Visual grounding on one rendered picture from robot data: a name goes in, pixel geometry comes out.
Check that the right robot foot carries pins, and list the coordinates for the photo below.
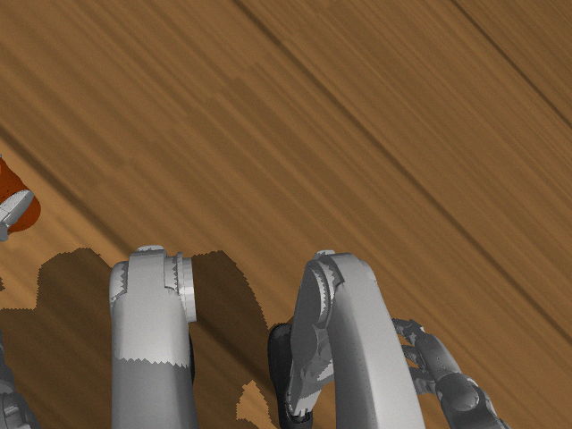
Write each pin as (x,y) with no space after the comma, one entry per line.
(279,361)

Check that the left robot arm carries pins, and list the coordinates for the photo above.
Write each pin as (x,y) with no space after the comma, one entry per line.
(14,409)

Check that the cup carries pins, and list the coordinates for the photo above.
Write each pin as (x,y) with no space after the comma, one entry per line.
(10,183)

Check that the right robot hand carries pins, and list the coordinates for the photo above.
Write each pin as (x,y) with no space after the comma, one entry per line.
(431,356)

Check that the right robot arm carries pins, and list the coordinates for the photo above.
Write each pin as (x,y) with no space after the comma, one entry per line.
(465,405)

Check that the left robot hand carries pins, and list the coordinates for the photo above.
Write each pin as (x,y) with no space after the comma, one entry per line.
(12,209)

